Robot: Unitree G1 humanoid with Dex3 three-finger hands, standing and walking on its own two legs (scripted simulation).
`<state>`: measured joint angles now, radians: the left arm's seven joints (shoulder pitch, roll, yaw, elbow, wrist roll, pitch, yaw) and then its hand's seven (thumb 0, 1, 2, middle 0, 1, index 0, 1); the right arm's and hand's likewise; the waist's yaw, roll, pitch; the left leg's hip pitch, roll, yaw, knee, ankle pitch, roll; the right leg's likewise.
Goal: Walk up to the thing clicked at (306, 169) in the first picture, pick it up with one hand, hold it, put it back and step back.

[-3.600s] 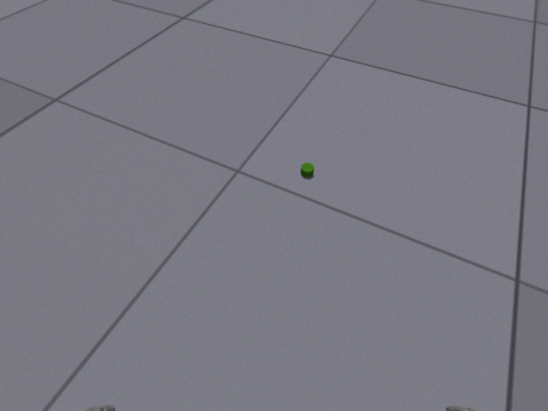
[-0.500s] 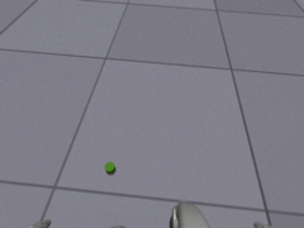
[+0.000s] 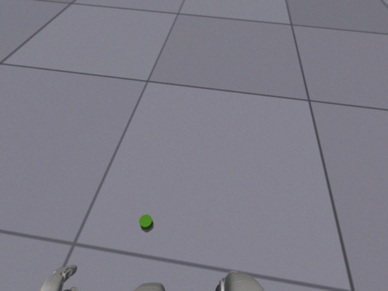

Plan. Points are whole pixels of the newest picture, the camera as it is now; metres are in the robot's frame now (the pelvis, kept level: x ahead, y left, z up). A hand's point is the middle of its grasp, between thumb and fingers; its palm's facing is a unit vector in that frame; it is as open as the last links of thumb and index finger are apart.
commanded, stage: walk up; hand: left
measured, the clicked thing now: (146, 222) +0.50 +0.24 -0.74
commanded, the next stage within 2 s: none
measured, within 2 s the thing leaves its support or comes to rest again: neither
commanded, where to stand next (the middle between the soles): +0.09 +0.00 m, yaw +0 degrees
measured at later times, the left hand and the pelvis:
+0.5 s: hand out of the picture +0.08 +0.26 -0.13, palm faces +0.03 -0.93 -0.36, open 7.4 cm; pelvis +0.04 -0.01 +0.02, yaw +1 degrees
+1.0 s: hand (93, 266) +0.17 +0.24 -0.13, palm faces -0.03 -0.94 -0.33, open 7.4 cm; pelvis +0.06 -0.01 +0.02, yaw -1 degrees
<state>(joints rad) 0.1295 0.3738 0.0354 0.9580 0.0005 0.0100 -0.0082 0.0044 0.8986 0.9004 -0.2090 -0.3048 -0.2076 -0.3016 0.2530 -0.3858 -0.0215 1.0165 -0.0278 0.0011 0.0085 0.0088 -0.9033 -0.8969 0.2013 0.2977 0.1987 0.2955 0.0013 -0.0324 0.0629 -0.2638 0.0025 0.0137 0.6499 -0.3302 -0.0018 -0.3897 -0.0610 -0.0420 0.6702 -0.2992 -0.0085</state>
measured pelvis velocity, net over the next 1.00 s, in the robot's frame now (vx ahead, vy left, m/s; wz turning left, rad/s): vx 0.06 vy -0.01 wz -0.01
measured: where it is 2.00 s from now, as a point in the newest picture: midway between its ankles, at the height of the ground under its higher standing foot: outside the picture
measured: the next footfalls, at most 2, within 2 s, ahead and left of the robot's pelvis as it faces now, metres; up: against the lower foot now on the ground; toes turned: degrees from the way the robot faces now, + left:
none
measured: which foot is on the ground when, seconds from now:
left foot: down 0.00-1.00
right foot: down 0.00-1.00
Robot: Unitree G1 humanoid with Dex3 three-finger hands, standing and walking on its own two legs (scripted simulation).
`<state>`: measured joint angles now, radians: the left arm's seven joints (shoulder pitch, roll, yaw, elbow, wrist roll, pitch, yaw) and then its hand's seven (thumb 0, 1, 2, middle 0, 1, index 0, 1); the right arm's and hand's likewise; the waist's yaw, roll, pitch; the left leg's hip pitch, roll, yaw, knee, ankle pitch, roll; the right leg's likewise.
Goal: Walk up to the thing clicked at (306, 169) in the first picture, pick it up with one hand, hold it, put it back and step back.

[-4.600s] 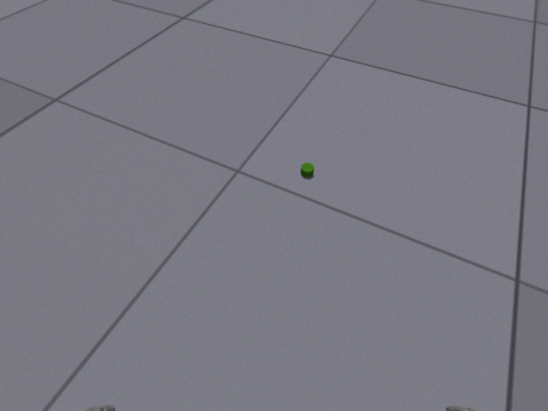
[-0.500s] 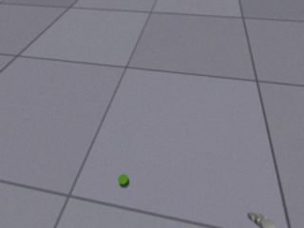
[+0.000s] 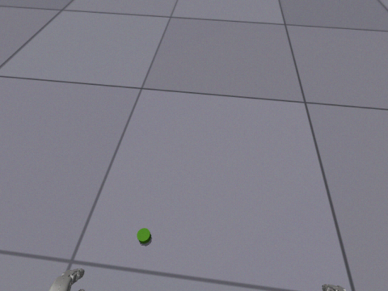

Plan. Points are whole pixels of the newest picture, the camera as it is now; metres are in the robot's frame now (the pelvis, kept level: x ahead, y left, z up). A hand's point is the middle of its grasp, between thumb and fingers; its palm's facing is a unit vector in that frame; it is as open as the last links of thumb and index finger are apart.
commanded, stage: walk up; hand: left
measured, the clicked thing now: (144, 235) +0.44 +0.25 -0.76
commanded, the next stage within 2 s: none
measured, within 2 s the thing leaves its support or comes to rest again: neither
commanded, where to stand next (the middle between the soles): +0.04 +0.01 m, yaw +1 degrees
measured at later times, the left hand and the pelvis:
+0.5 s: hand out of the picture +0.07 +0.26 -0.15, palm faces -0.03 -0.94 -0.34, open 7.4 cm; pelvis -0.01 +0.01 +0.00, yaw -1 degrees
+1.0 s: hand out of the picture +0.09 +0.27 -0.15, palm faces -0.06 -0.91 -0.41, open 7.4 cm; pelvis +0.05 +0.00 +0.00, yaw -3 degrees
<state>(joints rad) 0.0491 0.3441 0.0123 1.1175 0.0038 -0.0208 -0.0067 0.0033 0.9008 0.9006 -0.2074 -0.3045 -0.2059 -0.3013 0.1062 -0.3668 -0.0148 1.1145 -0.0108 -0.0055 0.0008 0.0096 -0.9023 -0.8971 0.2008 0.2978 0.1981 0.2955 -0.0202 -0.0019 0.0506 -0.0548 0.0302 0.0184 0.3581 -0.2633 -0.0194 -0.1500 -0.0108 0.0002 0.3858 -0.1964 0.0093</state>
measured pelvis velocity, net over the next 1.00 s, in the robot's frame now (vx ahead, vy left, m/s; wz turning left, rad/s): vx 0.05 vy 0.00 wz -0.06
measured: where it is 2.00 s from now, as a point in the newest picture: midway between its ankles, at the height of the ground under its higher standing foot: outside the picture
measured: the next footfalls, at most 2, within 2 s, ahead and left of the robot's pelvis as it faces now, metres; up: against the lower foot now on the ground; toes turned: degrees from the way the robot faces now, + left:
left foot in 1.14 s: +0.18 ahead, +0.14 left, +0.00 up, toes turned -3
right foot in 1.52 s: -0.03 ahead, -0.11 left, +0.00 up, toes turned -2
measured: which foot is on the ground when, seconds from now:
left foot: down 0.00-0.84, up 0.86-1.00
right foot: down 0.00-1.00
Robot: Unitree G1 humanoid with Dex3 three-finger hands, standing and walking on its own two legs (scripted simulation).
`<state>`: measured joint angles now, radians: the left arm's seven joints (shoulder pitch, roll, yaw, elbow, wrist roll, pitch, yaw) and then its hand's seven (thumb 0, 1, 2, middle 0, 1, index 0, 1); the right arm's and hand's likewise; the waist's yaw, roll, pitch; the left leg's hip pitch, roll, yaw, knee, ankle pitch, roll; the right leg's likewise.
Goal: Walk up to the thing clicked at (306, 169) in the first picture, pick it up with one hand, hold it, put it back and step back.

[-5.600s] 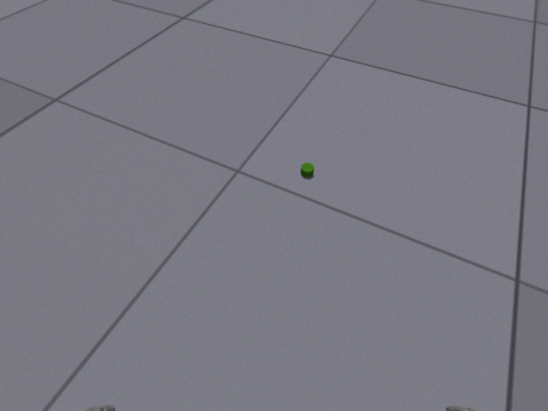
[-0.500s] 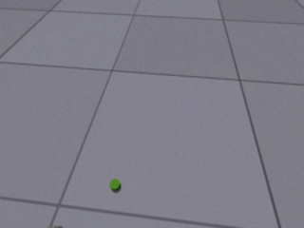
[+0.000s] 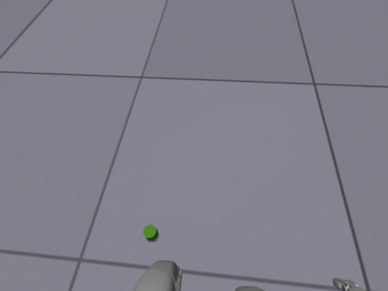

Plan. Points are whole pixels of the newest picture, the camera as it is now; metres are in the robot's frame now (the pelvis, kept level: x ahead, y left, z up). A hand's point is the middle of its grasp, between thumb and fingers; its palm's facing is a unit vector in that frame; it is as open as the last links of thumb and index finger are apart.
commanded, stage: walk up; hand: left
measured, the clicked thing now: (150, 232) +0.38 +0.27 -0.76
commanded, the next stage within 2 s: none
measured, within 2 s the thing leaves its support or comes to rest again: neither
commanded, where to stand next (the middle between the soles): -0.01 +0.01 m, yaw +4 degrees
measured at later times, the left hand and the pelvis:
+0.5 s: hand out of the picture +0.05 +0.28 -0.18, palm faces -0.03 -0.93 -0.37, open 7.4 cm; pelvis -0.05 +0.01 -0.03, yaw -2 degrees
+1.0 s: hand out of the picture -0.11 +0.31 -0.16, palm faces +0.08 -0.92 -0.38, open 7.4 cm; pelvis -0.09 +0.03 -0.02, yaw +4 degrees
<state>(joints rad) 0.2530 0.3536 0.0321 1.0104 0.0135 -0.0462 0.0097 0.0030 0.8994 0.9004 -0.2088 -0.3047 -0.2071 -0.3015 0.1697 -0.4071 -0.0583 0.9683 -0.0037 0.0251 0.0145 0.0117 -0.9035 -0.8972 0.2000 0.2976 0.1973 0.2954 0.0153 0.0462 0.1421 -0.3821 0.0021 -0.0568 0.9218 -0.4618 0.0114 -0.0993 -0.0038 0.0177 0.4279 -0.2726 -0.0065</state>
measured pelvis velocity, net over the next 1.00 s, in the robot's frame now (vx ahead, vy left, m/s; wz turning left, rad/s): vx -0.09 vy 0.03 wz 0.07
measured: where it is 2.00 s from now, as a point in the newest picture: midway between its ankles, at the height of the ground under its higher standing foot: outside the picture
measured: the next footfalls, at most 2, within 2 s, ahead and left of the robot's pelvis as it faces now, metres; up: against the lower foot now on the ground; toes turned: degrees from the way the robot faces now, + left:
left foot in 0.14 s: +0.12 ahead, +0.14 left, +0.00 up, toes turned +1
right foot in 0.52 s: -0.07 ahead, -0.11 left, +0.00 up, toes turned +1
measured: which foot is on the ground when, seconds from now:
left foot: up 0.00-0.12, down 0.14-0.56, up 0.58-0.94, down 0.96-1.00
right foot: down 0.00-0.14, up 0.16-0.50, down 0.52-0.98, up 1.00-1.00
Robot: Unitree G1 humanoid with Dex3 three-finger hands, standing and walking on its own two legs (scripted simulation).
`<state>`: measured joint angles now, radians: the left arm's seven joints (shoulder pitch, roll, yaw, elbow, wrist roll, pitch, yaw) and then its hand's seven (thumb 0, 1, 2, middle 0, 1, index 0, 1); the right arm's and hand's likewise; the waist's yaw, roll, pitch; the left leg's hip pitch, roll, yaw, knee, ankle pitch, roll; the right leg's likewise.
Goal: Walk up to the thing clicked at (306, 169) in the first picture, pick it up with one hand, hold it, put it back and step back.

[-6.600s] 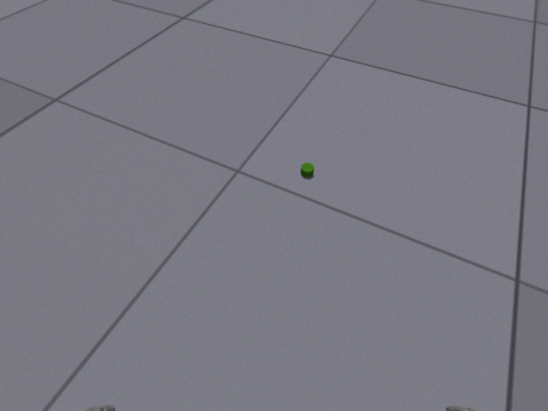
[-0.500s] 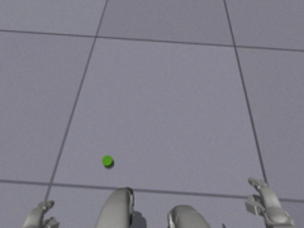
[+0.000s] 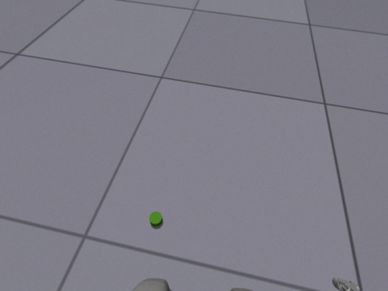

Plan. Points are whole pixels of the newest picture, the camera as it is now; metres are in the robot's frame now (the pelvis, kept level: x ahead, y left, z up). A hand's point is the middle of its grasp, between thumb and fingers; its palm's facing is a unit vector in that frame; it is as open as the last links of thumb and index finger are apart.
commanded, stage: walk up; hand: left
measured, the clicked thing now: (155, 219) +0.49 +0.21 -0.74
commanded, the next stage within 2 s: none
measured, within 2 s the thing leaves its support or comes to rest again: neither
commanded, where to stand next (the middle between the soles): +0.08 -0.03 m, yaw -1 degrees
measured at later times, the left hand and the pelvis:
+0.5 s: hand (97, 280) +0.13 +0.23 -0.15, palm faces -0.06 -0.90 -0.42, open 7.4 cm; pelvis +0.02 -0.03 -0.01, yaw +0 degrees
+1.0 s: hand out of the picture +0.02 +0.24 -0.15, palm faces +0.02 -0.92 -0.40, open 7.4 cm; pelvis -0.04 -0.04 +0.00, yaw +1 degrees
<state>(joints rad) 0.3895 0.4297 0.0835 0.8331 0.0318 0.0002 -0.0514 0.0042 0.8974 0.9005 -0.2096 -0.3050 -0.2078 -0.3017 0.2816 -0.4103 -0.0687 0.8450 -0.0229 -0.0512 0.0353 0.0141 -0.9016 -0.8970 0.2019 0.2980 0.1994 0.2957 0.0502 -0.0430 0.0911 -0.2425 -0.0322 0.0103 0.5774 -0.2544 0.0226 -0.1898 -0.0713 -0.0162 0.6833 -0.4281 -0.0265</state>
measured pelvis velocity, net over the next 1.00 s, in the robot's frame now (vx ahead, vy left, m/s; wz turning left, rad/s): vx -0.04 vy -0.04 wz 0.03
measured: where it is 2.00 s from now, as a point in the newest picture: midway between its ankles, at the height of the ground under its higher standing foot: outside the picture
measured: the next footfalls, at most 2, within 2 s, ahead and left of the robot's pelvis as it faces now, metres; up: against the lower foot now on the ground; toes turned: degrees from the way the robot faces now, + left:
right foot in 0.42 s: +0.17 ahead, -0.15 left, +0.00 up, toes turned -1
left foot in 0.72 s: +0.00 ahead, +0.07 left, +0.00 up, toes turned +3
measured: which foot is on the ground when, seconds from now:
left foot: down 0.00-0.44, up 0.46-0.70, down 0.72-1.00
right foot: up 0.00-0.40, down 0.42-0.76, up 0.78-1.00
